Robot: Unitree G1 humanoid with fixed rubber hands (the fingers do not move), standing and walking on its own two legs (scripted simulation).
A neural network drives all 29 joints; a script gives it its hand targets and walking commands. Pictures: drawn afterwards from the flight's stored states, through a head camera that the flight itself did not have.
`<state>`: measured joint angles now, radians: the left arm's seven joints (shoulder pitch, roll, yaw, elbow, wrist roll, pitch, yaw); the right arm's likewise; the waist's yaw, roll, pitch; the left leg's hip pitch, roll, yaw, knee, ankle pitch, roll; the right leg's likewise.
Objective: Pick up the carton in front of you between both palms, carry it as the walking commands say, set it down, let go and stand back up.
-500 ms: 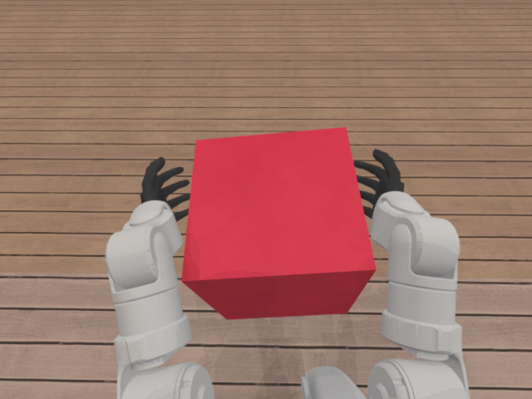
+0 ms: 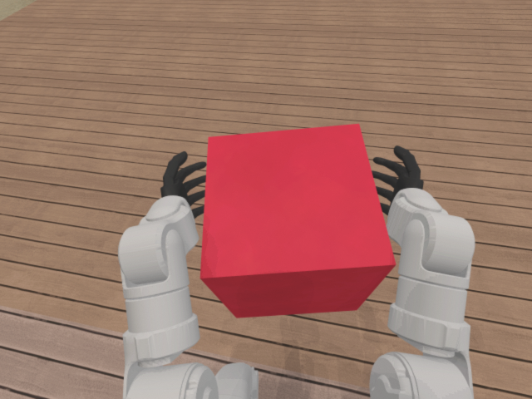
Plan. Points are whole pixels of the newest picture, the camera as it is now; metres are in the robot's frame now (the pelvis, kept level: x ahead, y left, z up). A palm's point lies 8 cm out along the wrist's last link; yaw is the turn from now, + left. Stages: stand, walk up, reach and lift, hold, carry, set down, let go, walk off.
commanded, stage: carry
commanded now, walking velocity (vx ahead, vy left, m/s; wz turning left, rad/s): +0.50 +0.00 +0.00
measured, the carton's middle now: (290, 232) +0.35 +0.01 +0.05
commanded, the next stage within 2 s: none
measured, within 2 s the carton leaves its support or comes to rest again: neither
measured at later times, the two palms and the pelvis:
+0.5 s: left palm (213, 54) +0.66 +0.16 +0.19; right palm (381, 50) +0.63 -0.15 +0.20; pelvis +0.30 +0.03 +0.05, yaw -2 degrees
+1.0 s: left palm (239, 4) +0.96 +0.14 +0.17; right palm (358, 0) +0.96 -0.15 +0.17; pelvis +0.62 -0.01 +0.06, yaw +0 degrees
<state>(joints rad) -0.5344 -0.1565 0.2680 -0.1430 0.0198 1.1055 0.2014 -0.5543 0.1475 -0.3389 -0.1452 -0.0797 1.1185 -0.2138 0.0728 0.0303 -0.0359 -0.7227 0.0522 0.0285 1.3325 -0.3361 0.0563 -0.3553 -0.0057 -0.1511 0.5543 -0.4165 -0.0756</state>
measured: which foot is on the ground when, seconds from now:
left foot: up 0.00-0.20, down 0.22-0.68, up 0.70-1.00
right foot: down 0.00-0.22, up 0.24-0.64, down 0.66-1.00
